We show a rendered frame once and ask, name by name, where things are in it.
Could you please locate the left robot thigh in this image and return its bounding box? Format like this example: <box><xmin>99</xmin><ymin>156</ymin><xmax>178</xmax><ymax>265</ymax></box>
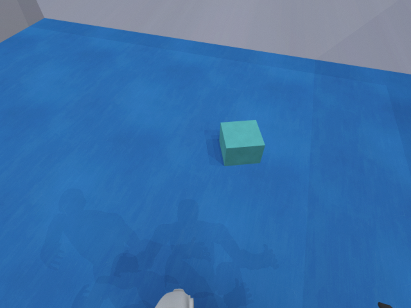
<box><xmin>155</xmin><ymin>291</ymin><xmax>194</xmax><ymax>308</ymax></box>

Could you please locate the carton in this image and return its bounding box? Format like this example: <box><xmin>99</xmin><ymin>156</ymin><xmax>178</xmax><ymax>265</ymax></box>
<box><xmin>219</xmin><ymin>120</ymin><xmax>265</xmax><ymax>166</ymax></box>

